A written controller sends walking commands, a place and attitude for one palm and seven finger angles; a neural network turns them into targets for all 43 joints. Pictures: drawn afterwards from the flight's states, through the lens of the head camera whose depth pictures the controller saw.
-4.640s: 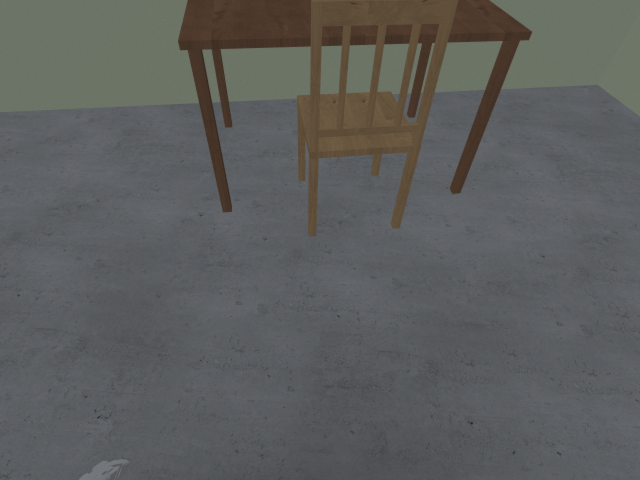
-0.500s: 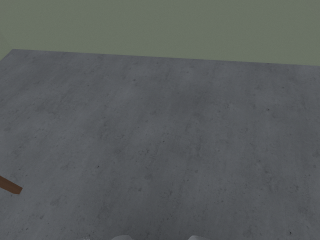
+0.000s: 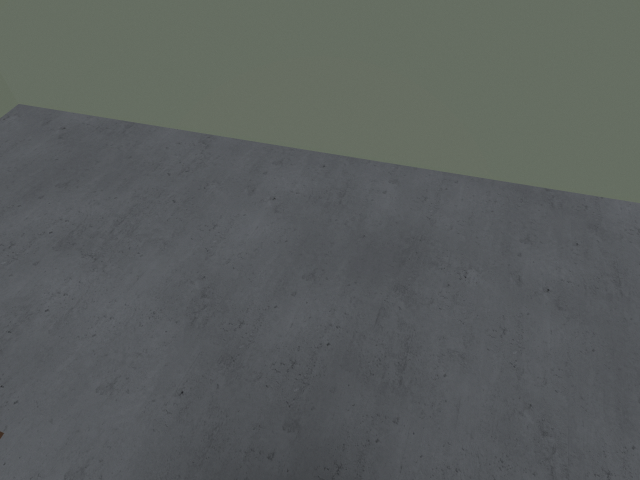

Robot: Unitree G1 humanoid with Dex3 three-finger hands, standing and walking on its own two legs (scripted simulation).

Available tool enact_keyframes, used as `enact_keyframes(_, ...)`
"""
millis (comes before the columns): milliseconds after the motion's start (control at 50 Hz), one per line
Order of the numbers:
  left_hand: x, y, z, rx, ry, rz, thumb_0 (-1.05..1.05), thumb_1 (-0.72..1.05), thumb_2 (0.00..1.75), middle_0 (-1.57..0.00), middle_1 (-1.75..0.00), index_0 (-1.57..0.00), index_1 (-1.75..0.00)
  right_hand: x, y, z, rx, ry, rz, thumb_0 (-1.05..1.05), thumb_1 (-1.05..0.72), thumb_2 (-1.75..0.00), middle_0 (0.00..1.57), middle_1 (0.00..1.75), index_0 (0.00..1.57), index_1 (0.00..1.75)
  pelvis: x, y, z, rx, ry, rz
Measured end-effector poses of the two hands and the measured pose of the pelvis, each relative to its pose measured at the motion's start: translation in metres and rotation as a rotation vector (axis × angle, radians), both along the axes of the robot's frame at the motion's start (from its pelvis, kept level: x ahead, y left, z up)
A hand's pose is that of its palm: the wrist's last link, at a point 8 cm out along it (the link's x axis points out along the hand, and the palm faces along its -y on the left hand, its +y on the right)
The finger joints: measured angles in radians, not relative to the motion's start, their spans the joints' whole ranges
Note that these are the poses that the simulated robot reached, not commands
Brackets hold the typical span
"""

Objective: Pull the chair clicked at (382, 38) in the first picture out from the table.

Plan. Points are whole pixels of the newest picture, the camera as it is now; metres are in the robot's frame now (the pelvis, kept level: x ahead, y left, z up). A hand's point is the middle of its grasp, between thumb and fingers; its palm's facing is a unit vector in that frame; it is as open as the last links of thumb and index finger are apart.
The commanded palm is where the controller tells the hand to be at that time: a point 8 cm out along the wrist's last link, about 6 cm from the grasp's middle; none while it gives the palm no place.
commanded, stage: turn to face it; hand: left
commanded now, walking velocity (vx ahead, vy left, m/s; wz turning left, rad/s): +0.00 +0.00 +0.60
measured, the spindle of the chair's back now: out of the picture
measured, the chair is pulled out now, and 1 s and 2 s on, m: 0.00 0.00 0.00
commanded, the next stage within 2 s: none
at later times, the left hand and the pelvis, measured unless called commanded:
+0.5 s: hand out of the picture +0.08 +0.13 -0.13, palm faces +0.30 -0.91 -0.29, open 7.4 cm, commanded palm none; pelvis +0.03 -0.08 +0.01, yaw +18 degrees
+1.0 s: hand out of the picture -0.08 +0.15 -0.17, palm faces +0.62 -0.74 -0.27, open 7.4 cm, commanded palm none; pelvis +0.01 -0.06 +0.00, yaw +37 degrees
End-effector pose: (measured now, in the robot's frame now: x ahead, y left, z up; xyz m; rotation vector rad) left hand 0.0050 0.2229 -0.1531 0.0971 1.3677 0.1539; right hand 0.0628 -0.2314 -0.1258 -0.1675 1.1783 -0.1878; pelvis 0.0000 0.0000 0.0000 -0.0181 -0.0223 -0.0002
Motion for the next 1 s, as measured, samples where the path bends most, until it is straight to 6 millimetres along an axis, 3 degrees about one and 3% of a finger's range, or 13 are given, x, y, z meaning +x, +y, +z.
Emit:
enact_keyframes(80,0.040,0.008,0.012,0.035,-0.093,0.022,0.01,0.91,0.90,-0.20,-0.30,-0.20,-0.30,-0.010,-0.008,-0.001,-0.001,0.095,0.019,-0.02,-0.95,-0.90,0.20,0.30,0.20,0.30,0.008,-0.002,0.004,0.004,0.017,0.041)
enact_keyframes(180,0.076,0.008,0.025,0.080,-0.172,0.040,0.01,0.91,0.90,-0.20,-0.30,-0.20,-0.30,-0.014,-0.020,-0.006,0.020,0.160,0.031,0.00,-0.93,-0.90,0.20,0.30,0.20,0.30,0.017,-0.016,0.005,0.011,0.032,0.093)
enact_keyframes(280,0.097,-0.008,0.037,0.125,-0.235,0.057,0.01,0.91,0.90,-0.20,-0.30,-0.20,-0.30,-0.004,-0.042,-0.018,0.049,0.177,0.059,0.00,-0.91,-0.90,0.20,0.30,0.20,0.30,0.023,-0.040,0.001,0.021,0.042,0.153)
enact_keyframes(340,0.097,-0.021,0.042,0.158,-0.271,0.082,0.00,0.91,0.90,-0.20,-0.30,-0.20,-0.30,0.011,-0.059,-0.029,0.064,0.177,0.089,0.00,-0.91,-0.90,0.20,0.30,0.20,0.30,0.025,-0.057,-0.004,0.026,0.040,0.191)
enact_keyframes(480,0.057,-0.048,0.057,0.179,-0.229,0.185,0.01,0.91,0.90,-0.20,-0.30,-0.20,-0.30,0.071,-0.084,-0.018,0.052,0.125,0.217,0.01,-0.91,-0.90,0.20,0.30,0.20,0.30,0.031,-0.079,0.009,0.071,0.031,0.303)
enact_keyframes(600,0.009,-0.062,0.053,0.176,-0.163,0.302,0.00,0.91,0.90,-0.20,-0.30,-0.20,-0.30,0.120,-0.082,-0.012,0.025,0.096,0.345,0.00,-0.91,-0.90,0.20,0.30,0.20,0.30,0.032,-0.087,0.010,0.076,0.033,0.392)
enact_keyframes(700,-0.044,-0.066,0.043,0.164,-0.072,0.401,0.00,0.91,0.90,-0.20,-0.30,-0.20,-0.30,0.162,-0.055,-0.007,0.008,0.053,0.469,0.01,-0.91,-0.90,0.20,0.30,0.20,0.30,0.029,-0.085,0.007,0.066,0.041,0.456)
enact_keyframes(860,-0.127,-0.060,0.009,0.115,0.046,0.568,0.01,0.91,0.90,-0.20,-0.30,-0.20,-0.30,0.211,0.024,0.005,-0.007,-0.098,0.672,0.01,-0.91,-0.90,0.20,0.30,0.20,0.30,0.018,-0.064,-0.011,0.030,0.046,0.559)
enact_keyframes(920,-0.135,-0.055,0.009,0.111,0.059,0.601,0.01,0.91,0.90,-0.20,-0.30,-0.20,-0.30,0.210,0.039,0.014,-0.009,-0.115,0.713,0.00,-0.91,-0.90,0.20,0.30,0.20,0.30,0.015,-0.062,-0.006,0.023,0.035,0.588)
enact_keyframes(1000,-0.124,-0.045,0.018,0.125,-0.013,0.630,0.01,0.91,0.90,-0.20,-0.30,-0.20,-0.30,0.202,0.042,0.018,-0.020,-0.084,0.741,0.00,-0.91,-0.90,0.20,0.30,0.20,0.30,0.015,-0.062,0.002,0.005,0.029,0.637)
